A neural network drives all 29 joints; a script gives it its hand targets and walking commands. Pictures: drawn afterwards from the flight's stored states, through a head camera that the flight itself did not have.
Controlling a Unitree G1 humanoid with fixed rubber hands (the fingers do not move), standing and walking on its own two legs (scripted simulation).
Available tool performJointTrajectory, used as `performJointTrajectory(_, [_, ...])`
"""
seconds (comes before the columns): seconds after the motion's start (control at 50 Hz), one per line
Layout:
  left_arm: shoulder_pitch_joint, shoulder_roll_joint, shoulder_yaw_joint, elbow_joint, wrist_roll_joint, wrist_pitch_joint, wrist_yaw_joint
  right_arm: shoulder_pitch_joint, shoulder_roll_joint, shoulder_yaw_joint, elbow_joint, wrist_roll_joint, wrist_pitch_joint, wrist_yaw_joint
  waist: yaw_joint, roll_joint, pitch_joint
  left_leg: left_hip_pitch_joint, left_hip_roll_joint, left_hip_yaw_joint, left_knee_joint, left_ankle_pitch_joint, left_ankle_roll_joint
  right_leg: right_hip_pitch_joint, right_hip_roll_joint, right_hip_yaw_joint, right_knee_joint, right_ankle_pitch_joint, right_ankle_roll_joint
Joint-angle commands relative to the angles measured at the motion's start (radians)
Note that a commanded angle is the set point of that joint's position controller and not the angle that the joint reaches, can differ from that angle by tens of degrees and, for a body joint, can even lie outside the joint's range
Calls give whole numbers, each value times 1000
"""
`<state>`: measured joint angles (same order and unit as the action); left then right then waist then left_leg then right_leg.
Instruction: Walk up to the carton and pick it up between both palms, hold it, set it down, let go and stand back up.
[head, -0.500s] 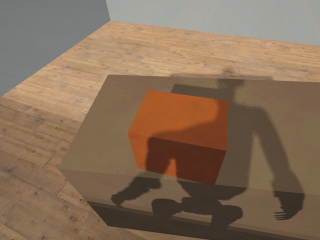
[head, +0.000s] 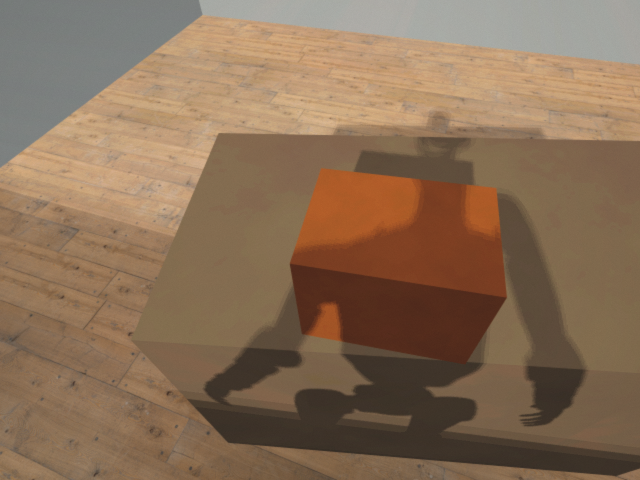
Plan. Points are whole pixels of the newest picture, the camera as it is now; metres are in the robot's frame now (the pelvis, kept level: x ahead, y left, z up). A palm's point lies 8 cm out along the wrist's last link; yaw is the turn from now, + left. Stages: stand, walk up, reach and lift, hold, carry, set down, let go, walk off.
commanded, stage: walk up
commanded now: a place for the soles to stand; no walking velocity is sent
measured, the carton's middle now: (392, 265) +0.40 -0.06 +0.01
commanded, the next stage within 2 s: reach and lift in 1.30 s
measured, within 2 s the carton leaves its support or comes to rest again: neither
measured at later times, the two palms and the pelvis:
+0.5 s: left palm out of the picture +0.09 +0.31 -0.09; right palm out of the picture +0.11 -0.30 -0.10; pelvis +0.01 +0.00 +0.01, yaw +0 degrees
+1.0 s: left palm out of the picture +0.08 +0.32 -0.09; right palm out of the picture +0.10 -0.30 -0.10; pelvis +0.00 +0.00 +0.01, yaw +0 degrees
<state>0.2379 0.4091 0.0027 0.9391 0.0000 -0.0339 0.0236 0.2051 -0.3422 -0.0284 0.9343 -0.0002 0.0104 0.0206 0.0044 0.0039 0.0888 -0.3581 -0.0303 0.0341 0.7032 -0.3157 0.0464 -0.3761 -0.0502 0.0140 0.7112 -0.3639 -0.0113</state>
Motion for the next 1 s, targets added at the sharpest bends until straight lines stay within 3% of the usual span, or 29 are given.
performJointTrajectory(0.0, [42,212,79,7,35,-33,17,-91,-200,-47,-63,3,-45,-21,40,-108,-178,-74,159,-168,-77,107,8,280,-127,202,-298,192,-72])
performJointTrajectory(0.02, [-19,263,79,-7,31,-44,17,-91,-179,-49,-54,2,-39,-16,-3,-144,-146,-38,52,-79,-30,-24,-35,139,-240,382,-365,87,-128])
performJointTrajectory(0.04, [-63,270,79,-20,21,-42,9,-42,-212,-56,-24,1,-34,-14,-17,-132,-160,76,38,-67,-30,-118,-37,65,-255,355,-337,44,-173])
performJointTrajectory(0.06, [-96,253,67,-26,22,-37,5,-38,-213,-54,-13,-1,-34,-13,-38,-100,-155,136,41,-81,-107,-133,-26,21,-224,309,-296,45,-164])
performJointTrajectory(0.08, [-112,228,53,-28,17,-31,2,-32,-226,-56,-2,-8,-39,-11,-52,-60,-147,179,82,-130,-198,-124,-11,-32,-163,219,-262,23,-109])
performJointTrajectory(0.1, [-116,190,42,-23,14,-25,-2,-40,-254,-58,13,-21,-47,-12,-37,-26,-150,163,143,-226,-289,-145,16,-25,-102,134,-202,14,-61])
performJointTrajectory(0.12, [-82,169,41,-13,5,-21,-10,-95,-273,-59,2,-17,-55,-12,-2,31,-143,109,194,-303,-325,-203,44,6,-37,76,-163,13,-35])
performJointTrajectory(0.14, [-60,175,43,-1,12,-21,-11,-122,-280,-62,10,-22,-55,-11,3,-11,-158,94,231,-304,-323,-166,61,64,-12,27,-138,44,-27])
performJointTrajectory(0.18, [-53,186,48,12,17,-25,-9,-136,-262,-51,0,-11,-52,-11,12,-22,-176,47,212,-261,-270,-65,53,143,-34,52,-161,135,-37])
performJointTrajectory(0.24, [-84,211,52,16,16,-36,-8,-130,-234,-50,6,-10,-53,-10,-3,6,-209,98,134,-173,-236,24,1,122,-96,140,-213,190,-69])
performJointTrajectory(0.3, [-96,196,39,19,11,-34,-5,-125,-238,-42,29,-2,-54,-9,-7,-36,-234,137,156,-174,-229,119,11,156,-79,98,-200,270,-43])
performJointTrajectory(0.34, [-107,186,35,15,7,-35,-4,-127,-242,-41,36,-5,-56,-10,-12,-28,-253,171,155,-174,-225,191,13,147,-77,90,-185,311,-43])
performJointTrajectory(0.36, [-106,184,33,21,5,-34,-3,-125,-246,-41,39,-4,-55,-12,-12,9,-250,187,166,-170,-227,238,11,136,-73,86,-178,323,-44])
performJointTrajectory(0.38, [-111,187,32,18,2,-33,-2,-132,-250,-40,42,-7,-54,-14,-7,-7,-250,173,171,-174,-216,267,12,159,-69,73,-165,357,-37])
performJointTrajectory(0.42, [-104,186,33,31,4,-26,-3,-140,-251,-34,40,-1,-55,-15,-7,-4,-253,145,188,-199,-244,223,17,182,-64,63,-174,307,-38])
performJointTrajectory(0.44, [-104,184,33,27,4,-27,-4,-138,-244,-32,42,-3,-56,-15,2,-29,-249,153,177,-189,-256,230,15,173,-74,76,-183,312,-41])
performJointTrajectory(0.46, [-101,175,30,37,2,-22,-4,-158,-258,-31,48,-3,-57,-18,4,18,-248,138,191,-193,-254,225,15,187,-67,55,-174,327,-36])
performJointTrajectory(0.5, [-111,178,30,39,3,-23,-6,-163,-250,-28,43,-3,-54,-14,-3,-10,-255,157,181,-188,-267,160,12,171,-62,60,-189,278,-38])
performJointTrajectory(0.54, [-123,167,31,41,4,-21,-6,-165,-243,-25,49,-5,-56,-15,-3,12,-244,145,195,-196,-281,170,11,160,-59,58,-188,272,-35])
performJointTrajectory(0.6, [-95,192,37,39,-1,-27,1,-160,-250,-38,52,-13,-39,-16,8,33,-237,146,158,-146,-220,304,13,163,-77,60,-182,376,-40])
performJointTrajectory(0.62, [-96,196,42,39,3,-28,1,-158,-242,-34,54,-6,-36,-15,3,-3,-237,142,160,-145,-222,290,9,166,-80,60,-187,379,-40])
performJointTrajectory(0.72, [-120,182,34,28,2,-18,2,-166,-254,-40,39,-8,-36,-17,-3,10,-226,143,172,-171,-258,266,19,152,-61,47,-176,330,-32])
performJointTrajectory(0.78, [-103,179,34,30,1,-14,-2,-183,-253,-38,25,-15,-33,-14,6,35,-219,124,183,-200,-291,122,31,134,-44,47,-183,226,-33])
performJointTrajectory(0.86, [-92,177,37,43,10,-15,-4,-167,-249,-40,37,-19,-32,-14,9,17,-208,88,170,-183,-281,107,24,160,-59,44,-212,230,-32])
performJointTrajectory(0.9, [-113,194,41,37,13,-20,-5,-148,-246,-41,34,-18,-28,-10,-5,1,-205,104,151,-180,-270,80,12,120,-82,86,-239,203,-38])
performJointTrajectory(0.92, [-100,193,45,34,14,-25,-4,-160,-242,-41,35,-18,-27,-12,-2,21,-202,121,150,-167,-270,93,11,112,-87,90,-246,202,-45])
performJointTrajectory(0.94, [-123,198,43,32,15,-20,-4,-153,-242,-45,38,-14,-28,-10,-9,-12,-181,119,147,-164,-281,83,6,106,-81,98,-241,224,-43])
performJointTrajectory(0.98, [-123,179,40,35,12,-18,-6,-159,-247,-40,42,-20,-27,-10,-3,3,-195,95,162,-203,-322,40,17,131,-64,65,-235,173,-32])
